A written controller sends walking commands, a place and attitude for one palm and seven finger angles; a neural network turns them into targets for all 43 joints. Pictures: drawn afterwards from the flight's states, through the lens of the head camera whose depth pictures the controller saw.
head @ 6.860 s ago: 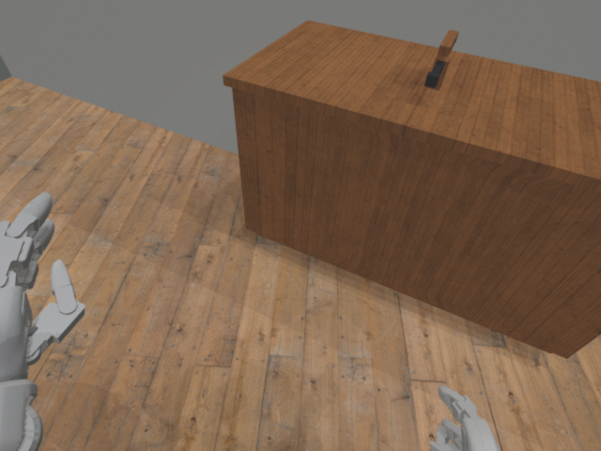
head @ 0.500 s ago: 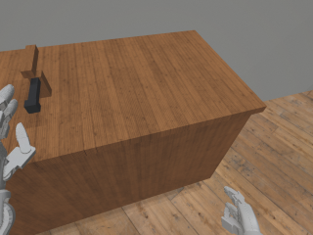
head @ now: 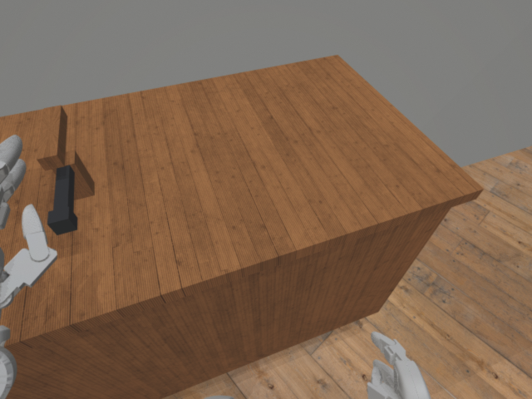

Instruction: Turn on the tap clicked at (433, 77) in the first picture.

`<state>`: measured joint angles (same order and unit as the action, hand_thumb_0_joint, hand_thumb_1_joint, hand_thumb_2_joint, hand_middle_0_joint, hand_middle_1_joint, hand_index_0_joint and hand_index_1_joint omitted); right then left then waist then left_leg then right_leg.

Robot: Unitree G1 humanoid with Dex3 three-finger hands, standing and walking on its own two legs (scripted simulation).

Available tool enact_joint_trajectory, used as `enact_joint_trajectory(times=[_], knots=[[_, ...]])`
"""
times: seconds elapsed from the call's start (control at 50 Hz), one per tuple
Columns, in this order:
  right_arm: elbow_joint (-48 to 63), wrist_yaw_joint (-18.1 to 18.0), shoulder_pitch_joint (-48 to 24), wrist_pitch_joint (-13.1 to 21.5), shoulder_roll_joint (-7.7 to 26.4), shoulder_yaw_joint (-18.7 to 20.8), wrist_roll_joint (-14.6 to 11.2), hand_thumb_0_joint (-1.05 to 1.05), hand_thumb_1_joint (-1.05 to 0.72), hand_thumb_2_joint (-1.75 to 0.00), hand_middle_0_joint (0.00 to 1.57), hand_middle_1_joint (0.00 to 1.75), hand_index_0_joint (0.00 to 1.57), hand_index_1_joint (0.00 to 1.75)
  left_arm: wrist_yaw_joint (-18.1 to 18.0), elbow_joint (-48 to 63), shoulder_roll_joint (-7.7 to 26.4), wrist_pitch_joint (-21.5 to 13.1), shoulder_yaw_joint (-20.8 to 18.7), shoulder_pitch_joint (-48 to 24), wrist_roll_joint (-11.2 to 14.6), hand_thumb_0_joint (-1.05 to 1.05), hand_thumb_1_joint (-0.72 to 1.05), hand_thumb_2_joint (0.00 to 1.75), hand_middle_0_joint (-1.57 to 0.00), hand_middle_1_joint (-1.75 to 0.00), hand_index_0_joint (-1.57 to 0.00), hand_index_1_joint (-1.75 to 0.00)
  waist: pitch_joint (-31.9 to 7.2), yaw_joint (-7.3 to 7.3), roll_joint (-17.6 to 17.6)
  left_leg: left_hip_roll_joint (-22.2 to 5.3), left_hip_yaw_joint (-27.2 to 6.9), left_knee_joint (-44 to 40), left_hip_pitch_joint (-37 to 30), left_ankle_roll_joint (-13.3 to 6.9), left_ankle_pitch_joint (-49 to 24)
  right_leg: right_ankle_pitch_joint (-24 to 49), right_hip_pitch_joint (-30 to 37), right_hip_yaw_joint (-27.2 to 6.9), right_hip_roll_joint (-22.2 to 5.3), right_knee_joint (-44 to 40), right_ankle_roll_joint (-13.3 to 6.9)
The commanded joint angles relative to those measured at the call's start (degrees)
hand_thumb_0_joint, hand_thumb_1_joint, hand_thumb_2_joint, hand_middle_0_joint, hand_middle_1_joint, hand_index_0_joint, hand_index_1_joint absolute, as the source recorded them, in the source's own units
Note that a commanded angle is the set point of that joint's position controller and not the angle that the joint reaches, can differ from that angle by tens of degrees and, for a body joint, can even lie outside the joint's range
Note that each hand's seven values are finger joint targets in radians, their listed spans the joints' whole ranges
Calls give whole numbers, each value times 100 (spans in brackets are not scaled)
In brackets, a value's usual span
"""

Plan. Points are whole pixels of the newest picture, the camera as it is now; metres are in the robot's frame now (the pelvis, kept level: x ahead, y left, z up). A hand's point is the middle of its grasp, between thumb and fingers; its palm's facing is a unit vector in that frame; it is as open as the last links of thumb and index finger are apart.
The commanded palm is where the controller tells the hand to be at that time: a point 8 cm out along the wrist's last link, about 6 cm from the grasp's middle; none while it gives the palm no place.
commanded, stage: come to a stop and stand still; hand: left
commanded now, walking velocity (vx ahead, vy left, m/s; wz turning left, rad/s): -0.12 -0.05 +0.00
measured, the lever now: (63, 220) +0.34 +0.32 +0.09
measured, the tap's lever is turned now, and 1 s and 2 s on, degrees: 0 0 0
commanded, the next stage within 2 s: look again from close up in 1.40 s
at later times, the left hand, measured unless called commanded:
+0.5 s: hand (32, 219) +0.26 +0.27 +0.20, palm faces +0.35 -0.85 -0.40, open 7.4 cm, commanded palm +0.21 +0.31 +0.19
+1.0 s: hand out of the picture +0.23 +0.33 +0.16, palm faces +0.37 -0.85 -0.38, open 7.4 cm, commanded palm +0.16 +0.34 +0.19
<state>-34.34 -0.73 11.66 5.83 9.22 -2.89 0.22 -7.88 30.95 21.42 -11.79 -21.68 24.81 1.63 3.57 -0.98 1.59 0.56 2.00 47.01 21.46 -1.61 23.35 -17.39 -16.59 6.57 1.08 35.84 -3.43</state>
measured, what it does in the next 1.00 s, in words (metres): shifts its weight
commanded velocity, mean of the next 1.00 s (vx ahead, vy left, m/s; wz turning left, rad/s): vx -0.06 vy -0.04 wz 0.00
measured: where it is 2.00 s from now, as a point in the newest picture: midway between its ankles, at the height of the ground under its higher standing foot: outside the picture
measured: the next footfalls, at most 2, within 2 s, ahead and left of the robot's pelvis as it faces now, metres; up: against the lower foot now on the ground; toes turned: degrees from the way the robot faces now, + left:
none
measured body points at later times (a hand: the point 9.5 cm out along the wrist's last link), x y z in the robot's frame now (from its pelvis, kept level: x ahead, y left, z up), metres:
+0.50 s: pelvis +0.04 +0.04 +0.02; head +0.07 +0.05 +0.47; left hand +0.24 +0.31 +0.22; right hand +0.25 -0.16 -0.04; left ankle +0.06 +0.15 -0.72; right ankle +0.03 -0.06 -0.72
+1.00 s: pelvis +0.01 +0.06 +0.01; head +0.05 +0.11 +0.46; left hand +0.20 +0.37 +0.18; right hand +0.16 -0.19 -0.06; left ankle +0.06 +0.15 -0.72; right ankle +0.03 -0.06 -0.72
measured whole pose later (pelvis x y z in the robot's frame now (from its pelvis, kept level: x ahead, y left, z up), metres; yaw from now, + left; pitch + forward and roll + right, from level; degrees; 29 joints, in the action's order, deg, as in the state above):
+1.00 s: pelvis +0.01 +0.06 +0.01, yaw +3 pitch +0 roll -2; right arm -34.6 0.2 15.1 9.0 13.9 -0.6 -0.7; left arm -6.7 25.7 28.4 -16.0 -21.7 23.5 5.4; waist 5.5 0.8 -4.3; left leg 0.4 -1.2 31.6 20.7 -1.8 11.1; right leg -13.1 -14.7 6.1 -0.6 27.6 0.0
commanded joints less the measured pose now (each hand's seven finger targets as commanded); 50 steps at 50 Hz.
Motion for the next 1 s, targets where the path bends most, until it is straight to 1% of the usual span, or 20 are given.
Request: enact_joint_trajectory(times=[0.0, 0.06, 0.12, 0.16, 0.24, 0.32, 0.42, 0.5, 0.52, 0.54, 0.56, 0.58, 0.62, 0.68, 0.72, 0.78, 0.82, 0.84, 0.92, 0.98], knots=[[818, -82, -481, 214, 854, 411, -61, 0, -90, -90, 20, 30, 20, 30, -65, 528, 942, -140, -815, 82, 189, 0, 90, 90, -20, -30, -20, -30, -416, 74, -897, -259, -365, 1558, 1528, 222, 19, -172, 955, -2700, -1951, -2237, -771], [759, -147, -651, 197, 766, 338, -55, 0, -90, -90, 20, 30, 20, 30, -164, 488, 910, -254, -797, -99, 138, 0, 90, 90, -20, -30, -20, -30, -633, 117, -652, -402, -225, -125, 676, 181, -68, 2844, 1267, -1440, -1589, -1477, -570], [699, -278, -879, 316, 739, 347, 9, 0, -90, -90, 20, 30, 20, 30, -203, 780, 753, -238, -548, -469, 129, 0, 90, 90, -20, -30, -20, -30, -1046, 136, -412, -33, 203, -1986, -974, 121, -1857, 3363, 1276, -732, -944, -929, -49], [828, -348, -815, 376, 869, 469, -42, 0, -90, -90, 20, 30, 20, 30, -220, 1187, 657, -149, -335, -537, 154, 0, 90, 90, -20, -30, -20, -30, -1362, 227, 206, -748, -523, -2029, -2155, -87, -4747, 2515, 688, -381, -395, -337, 374], [980, -239, -779, 363, 812, 479, 10, 0, -90, -90, 20, 30, 20, 30, -127, 1620, 700, 24, -254, -697, 84, 0, 90, 90, -20, -30, -20, -30, -1027, 194, 1104, -1310, -1134, -2366, -2302, -227, -6392, -175, -112, -441, -12, 27, 407], [971, -113, -776, 422, 770, 503, 32, 0, -90, -90, 20, 30, 20, 30, -139, 1790, 920, 9, -546, -496, 46, 0, 90, 90, -20, -30, -20, -30, -1282, 241, 1121, -1260, -758, -2306, -2209, 25, -5620, 77, 284, -461, -42, -712, 291], [1131, -166, -772, 225, 745, 430, -64, 0, -90, -90, 20, 30, 20, 30, -79, 1309, 850, 121, -746, 589, 247, 0, 90, 90, -20, -30, -20, -30, -1605, 207, 195, -757, -385, -2020, -1034, 162, -3201, 2603, 1583, -906, -419, -1561, 192], [1077, -303, -770, 85, 795, 396, -74, 0, -90, -90, 20, 30, 20, 30, -94, 1020, 708, 284, -571, 370, 343, 0, 90, 90, -20, -30, -20, -30, -1467, 141, 55, -591, -284, -2144, -1170, 167, -2406, 2431, 1200, -993, -496, -1737, 229], [1833, -829, 637, -107, 1204, -651, -448, 0, -90, -90, 20, 30, 20, 30, -99, 2994, 5476, -787, -1739, -4960, 300, 0, 90, 90, -20, -30, -20, -30, -701, -153, 1092, -141, -484, -2570, -860, 52, -2650, 609, 1147, -548, 21, -1920, 663], [1460, -682, 90, 179, 612, 297, -422, 0, -90, -90, 20, 30, 20, 30, -25, 109, 2190, -316, -1810, -3132, 63, 0, 90, 90, -20, -30, -20, -30, -552, 157, -26, -807, -405, -2222, -1020, 45, -1862, 53, 185, -526, -497, -1799, 426], [1213, -414, -409, 224, 822, 227, -155, 0, -90, -90, 20, 30, 20, 30, 10, -351, 1728, -86, -1142, -2351, 126, 0, 90, 90, -20, -30, -20, -30, -402, 107, -549, -640, -406, -2434, -857, 71, -1474, 21, 91, -666, -328, -1904, 353], [1240, -345, -442, 242, 1286, 374, -67, 0, -90, -90, 20, 30, 20, 30, -23, -468, 2112, -55, -1166, -2387, 153, 0, 90, 90, -20, -30, -20, -30, -371, 275, -399, -478, -289, -2225, -967, 53, -1437, 429, -71, -874, -421, -2028, 260], [1089, -180, -501, 325, 1209, 445, -96, 0, -90, -90, 20, 30, 20, 30, 121, -874, 1595, -122, -717, -1853, 266, 0, 90, 90, -20, -30, -20, -30, -1053, 246, -155, -377, -233, -1982, -1264, 93, -1277, 682, 43, -1112, -668, -1844, 123], [1267, 150, 48, 480, 1209, 496, -171, 0, -90, -90, 20, 30, 20, 30, 188, -27, 907, -328, 0, -536, 438, 0, 90, 90, -20, -30, -20, -30, -1213, 434, -207, -306, -261, -1690, -935, 51, -1902, 1889, 639, -1024, -955, -1559, 146], [1221, 245, -347, 591, 1131, 470, -267, 0, -90, -90, 20, 30, 20, 30, 131, 264, 825, -437, 125, -272, 485, 0, 90, 90, -20, -30, -20, -30, -1232, 432, -143, -337, -293, -1809, -1209, 25, -1924, 1640, 444, -919, -880, -1419, 162], [1177, 178, -207, 676, 1211, 500, -128, 0, -90, -90, 20, 30, 20, 30, -2, 794, 1572, -750, -631, -373, 467, 0, 90, 90, -20, -30, -20, -30, -809, 403, -637, -220, -473, -1784, -728, 101, -1454, 1191, 219, -985, -946, -1572, 129], [1073, 109, -467, 636, 1216, 459, -113, 0, -90, -90, 20, 30, 20, 30, -87, 1111, 2256, -873, -1243, -768, 439, 0, 90, 90, -20, -30, -20, -30, -754, 308, -455, -240, -602, -1836, -734, 107, -1107, 576, -2, -1090, -988, -1569, 77], [963, 70, -345, 607, 1141, 446, -78, 0, -90, -90, 20, 30, 20, 30, -60, 933, 1885, -921, -1014, -799, 449, 0, 90, 90, -20, -30, -20, -30, -620, 244, -237, -284, -712, -1992, -504, 80, -966, 444, 54, -973, -928, -1558, 82], [951, 62, -394, 693, 1179, 456, -145, 0, -90, -90, 20, 30, 20, 30, -36, 1139, 2021, -942, -1037, -908, 464, 0, 90, 90, -20, -30, -20, -30, -864, 223, 996, -460, -1047, -2295, -387, 28, -827, 439, 398, -839, -782, -1272, 119], [876, 116, -111, 820, 1192, 497, -113, 0, -90, -90, 20, 30, 20, 30, 36, 1164, 1646, -1031, -746, -700, 460, 0, 90, 90, -20, -30, -20, -30, -1061, 243, 892, -516, -1125, -2406, -399, 26, -779, 501, 629, -681, -724, -1197, 140]])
